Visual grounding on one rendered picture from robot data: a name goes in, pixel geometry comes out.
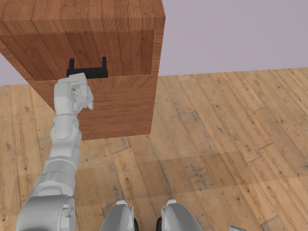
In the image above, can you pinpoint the drawer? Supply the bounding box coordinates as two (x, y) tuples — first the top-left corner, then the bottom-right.
(0, 29), (155, 82)

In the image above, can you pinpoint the left robot thigh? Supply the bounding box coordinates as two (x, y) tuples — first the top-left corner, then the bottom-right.
(99, 204), (134, 231)

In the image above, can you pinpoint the robot right shin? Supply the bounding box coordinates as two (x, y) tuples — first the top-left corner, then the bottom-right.
(162, 199), (177, 231)

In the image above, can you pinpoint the left robot forearm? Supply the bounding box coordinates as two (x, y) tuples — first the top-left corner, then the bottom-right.
(15, 114), (82, 231)

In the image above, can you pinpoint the robot left hand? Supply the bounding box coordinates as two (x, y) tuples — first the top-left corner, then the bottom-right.
(54, 72), (94, 117)

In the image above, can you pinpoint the cabinet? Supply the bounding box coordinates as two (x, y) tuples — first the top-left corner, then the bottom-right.
(0, 0), (166, 141)

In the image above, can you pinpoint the left robot upper arm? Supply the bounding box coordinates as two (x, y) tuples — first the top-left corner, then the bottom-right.
(17, 194), (76, 231)

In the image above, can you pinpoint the handle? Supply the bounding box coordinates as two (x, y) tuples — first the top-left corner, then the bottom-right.
(66, 57), (108, 79)

